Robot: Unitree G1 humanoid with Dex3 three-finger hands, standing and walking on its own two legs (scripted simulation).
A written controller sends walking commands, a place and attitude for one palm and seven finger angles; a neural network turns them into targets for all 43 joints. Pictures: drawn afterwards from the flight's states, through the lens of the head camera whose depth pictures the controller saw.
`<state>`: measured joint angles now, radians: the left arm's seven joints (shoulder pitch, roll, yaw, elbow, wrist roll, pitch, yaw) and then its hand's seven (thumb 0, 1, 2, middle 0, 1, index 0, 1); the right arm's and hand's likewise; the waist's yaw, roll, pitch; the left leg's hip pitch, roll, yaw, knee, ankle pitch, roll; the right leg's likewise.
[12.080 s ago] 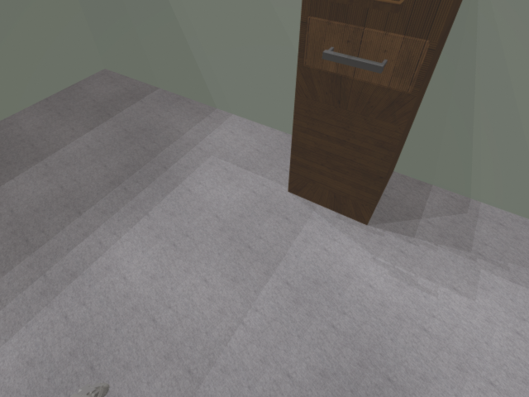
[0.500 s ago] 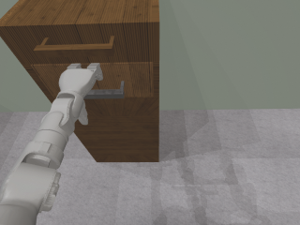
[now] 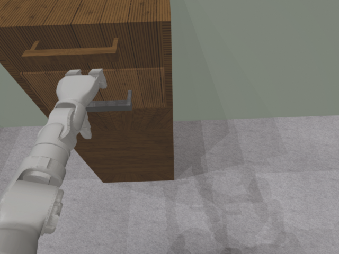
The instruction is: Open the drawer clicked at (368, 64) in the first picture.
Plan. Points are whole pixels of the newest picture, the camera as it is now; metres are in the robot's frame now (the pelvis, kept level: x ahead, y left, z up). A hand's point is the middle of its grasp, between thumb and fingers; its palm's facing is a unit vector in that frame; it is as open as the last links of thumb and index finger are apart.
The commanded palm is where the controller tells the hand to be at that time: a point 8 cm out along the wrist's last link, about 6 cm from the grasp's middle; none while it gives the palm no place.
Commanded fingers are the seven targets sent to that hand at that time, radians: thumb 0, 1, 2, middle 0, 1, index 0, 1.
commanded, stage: move the hooked fingers above the handle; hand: left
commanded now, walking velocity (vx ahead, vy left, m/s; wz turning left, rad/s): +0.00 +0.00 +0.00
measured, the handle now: (98, 100) +0.53 +0.21 +0.02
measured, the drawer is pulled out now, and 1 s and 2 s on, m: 0.00 0.00 0.00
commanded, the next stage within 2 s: lower the fingers behind the handle in 0.26 s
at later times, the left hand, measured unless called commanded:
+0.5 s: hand (93, 104) +0.47 +0.19 +0.07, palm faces -0.05 -0.01 -1.00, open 13.9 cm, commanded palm +0.45 +0.20 +0.13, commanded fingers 0.00 -0.50 0.30 -0.30 -1.20 -0.30 -1.20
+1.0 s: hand (97, 112) +0.47 +0.19 +0.04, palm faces -0.07 -0.01 -1.00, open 13.9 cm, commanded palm +0.45 +0.21 +0.09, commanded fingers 0.00 -0.50 0.30 -0.30 -1.20 -0.30 -1.20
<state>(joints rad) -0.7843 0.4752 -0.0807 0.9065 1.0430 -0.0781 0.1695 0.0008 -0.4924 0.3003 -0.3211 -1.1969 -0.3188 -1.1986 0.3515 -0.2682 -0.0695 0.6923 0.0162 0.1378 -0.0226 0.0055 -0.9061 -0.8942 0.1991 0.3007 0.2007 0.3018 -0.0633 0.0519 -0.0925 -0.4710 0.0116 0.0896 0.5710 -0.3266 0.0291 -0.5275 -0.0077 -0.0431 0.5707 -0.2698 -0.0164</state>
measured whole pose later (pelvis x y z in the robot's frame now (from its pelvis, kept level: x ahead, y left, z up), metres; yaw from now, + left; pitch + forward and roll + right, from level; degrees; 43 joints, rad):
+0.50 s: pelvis +0.00 +0.00 +0.00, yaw +1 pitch +13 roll +0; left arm -0.82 0.44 -0.10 0.95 1.05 -0.07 0.18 0.00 -0.49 0.30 -0.32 -1.20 -0.32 -1.20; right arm 0.31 -0.26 -0.05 0.67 0.01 0.13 -0.02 0.00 -0.91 -0.89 0.20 0.30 0.20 0.30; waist -0.06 0.05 -0.10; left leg -0.48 0.01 0.08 0.59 -0.33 0.03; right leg -0.54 -0.01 -0.05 0.59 -0.28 -0.02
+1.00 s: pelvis +0.00 -0.01 -0.01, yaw +0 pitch +15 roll +0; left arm -0.80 0.44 -0.07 1.02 1.08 -0.06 0.26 0.00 -0.49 0.30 -0.32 -1.20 -0.32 -1.20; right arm 0.33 -0.26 -0.06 0.69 0.01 0.11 -0.02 0.00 -0.91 -0.89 0.20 0.30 0.20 0.30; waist -0.09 0.05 -0.11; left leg -0.55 0.02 0.08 0.63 -0.34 0.02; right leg -0.60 0.00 -0.05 0.63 -0.29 -0.02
